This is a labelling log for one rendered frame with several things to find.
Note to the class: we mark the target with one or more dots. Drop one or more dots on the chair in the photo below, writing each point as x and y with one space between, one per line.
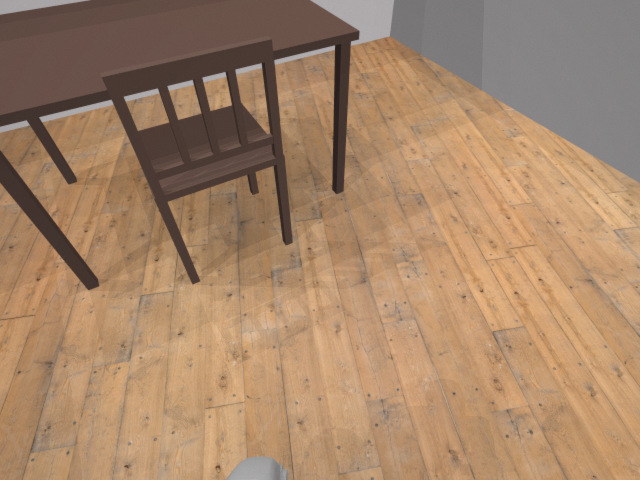
198 152

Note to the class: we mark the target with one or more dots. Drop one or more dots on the left robot thigh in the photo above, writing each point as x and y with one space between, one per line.
258 468

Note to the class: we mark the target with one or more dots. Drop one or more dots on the table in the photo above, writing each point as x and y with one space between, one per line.
51 59

